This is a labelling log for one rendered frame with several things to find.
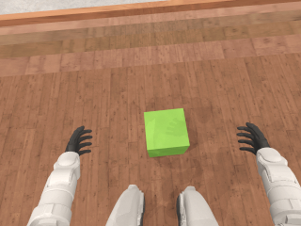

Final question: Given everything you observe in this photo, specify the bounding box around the robot left forearm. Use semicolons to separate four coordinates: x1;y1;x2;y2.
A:
26;152;81;226

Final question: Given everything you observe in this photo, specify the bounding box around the carton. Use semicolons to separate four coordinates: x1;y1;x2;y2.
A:
144;108;190;157

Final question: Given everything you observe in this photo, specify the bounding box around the left robot shin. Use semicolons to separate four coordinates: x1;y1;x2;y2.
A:
128;185;142;226

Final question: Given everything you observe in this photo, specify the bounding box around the right robot hand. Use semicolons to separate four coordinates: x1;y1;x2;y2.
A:
236;122;271;156

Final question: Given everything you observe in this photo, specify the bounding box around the robot right forearm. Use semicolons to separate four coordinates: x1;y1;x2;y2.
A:
256;147;301;225

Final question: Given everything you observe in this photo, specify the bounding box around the left robot hand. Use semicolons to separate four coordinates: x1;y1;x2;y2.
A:
65;125;93;156

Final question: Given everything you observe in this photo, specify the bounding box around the left robot thigh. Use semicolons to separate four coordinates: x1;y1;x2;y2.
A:
105;188;144;226

